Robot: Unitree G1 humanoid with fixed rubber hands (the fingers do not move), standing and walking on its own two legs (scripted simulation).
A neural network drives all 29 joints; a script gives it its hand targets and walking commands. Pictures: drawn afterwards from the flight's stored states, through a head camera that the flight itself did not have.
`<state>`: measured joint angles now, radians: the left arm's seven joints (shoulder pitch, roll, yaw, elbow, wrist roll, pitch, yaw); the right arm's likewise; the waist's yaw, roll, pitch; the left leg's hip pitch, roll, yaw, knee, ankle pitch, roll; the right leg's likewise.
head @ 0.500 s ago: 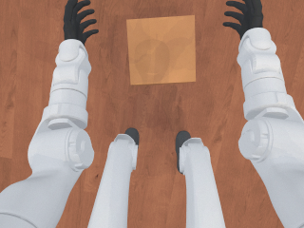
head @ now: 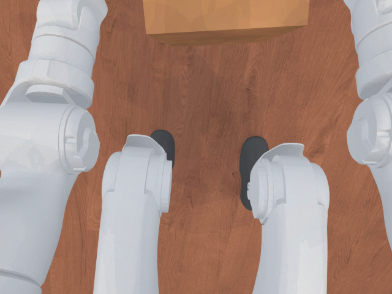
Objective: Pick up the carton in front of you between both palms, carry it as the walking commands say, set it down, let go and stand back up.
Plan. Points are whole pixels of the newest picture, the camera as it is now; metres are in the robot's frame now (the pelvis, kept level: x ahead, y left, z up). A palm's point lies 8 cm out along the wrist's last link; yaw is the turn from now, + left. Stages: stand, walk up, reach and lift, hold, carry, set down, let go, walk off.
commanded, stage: reach and lift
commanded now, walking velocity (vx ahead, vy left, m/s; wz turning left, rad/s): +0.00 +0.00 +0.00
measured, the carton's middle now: out of the picture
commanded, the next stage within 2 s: none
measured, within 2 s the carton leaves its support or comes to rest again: leaves its support in 0.94 s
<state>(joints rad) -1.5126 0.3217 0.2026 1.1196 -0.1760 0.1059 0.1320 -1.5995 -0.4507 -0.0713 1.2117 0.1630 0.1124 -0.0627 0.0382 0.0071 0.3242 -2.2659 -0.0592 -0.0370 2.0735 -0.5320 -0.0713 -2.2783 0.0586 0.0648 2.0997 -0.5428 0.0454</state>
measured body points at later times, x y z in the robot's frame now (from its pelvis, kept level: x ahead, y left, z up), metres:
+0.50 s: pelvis +0.01 +0.00 -0.02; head +0.39 -0.01 +0.21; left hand +0.57 +0.17 -0.20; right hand +0.59 -0.18 -0.20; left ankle +0.12 +0.13 -0.36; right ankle +0.11 -0.13 -0.36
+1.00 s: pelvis +0.02 +0.00 -0.03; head +0.38 -0.02 +0.23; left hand +0.57 +0.14 -0.18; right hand +0.59 -0.16 -0.19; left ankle +0.12 +0.13 -0.36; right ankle +0.11 -0.13 -0.36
